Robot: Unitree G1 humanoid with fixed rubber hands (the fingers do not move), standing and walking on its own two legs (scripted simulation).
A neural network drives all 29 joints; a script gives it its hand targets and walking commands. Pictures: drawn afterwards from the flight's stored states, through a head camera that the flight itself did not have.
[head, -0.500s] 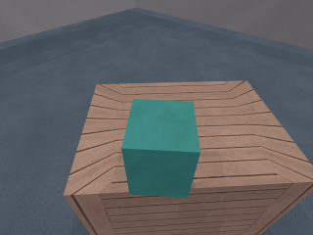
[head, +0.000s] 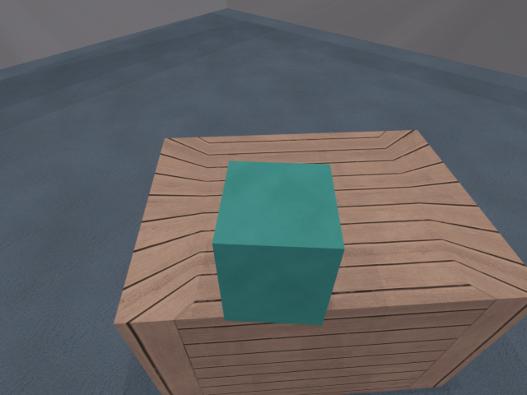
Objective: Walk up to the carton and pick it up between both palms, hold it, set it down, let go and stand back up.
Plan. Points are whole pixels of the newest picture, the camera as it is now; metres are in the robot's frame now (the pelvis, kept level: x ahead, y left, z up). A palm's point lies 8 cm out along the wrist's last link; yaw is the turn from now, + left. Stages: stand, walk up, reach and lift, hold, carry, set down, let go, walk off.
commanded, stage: stand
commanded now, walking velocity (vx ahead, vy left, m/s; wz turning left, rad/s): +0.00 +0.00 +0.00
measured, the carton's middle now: (276, 243) +0.44 -0.02 -0.03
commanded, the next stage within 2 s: none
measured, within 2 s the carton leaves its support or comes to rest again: neither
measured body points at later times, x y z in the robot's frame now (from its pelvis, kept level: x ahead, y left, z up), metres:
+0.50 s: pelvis +0.03 +0.00 +0.00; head +0.01 -0.01 +0.45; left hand +0.03 +0.23 -0.15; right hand +0.04 -0.24 -0.15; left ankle +0.03 +0.10 -0.74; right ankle +0.06 -0.12 -0.74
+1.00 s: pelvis +0.04 +0.00 +0.01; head +0.03 -0.01 +0.46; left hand +0.03 +0.22 -0.15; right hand +0.04 -0.23 -0.15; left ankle +0.03 +0.10 -0.74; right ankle +0.06 -0.12 -0.74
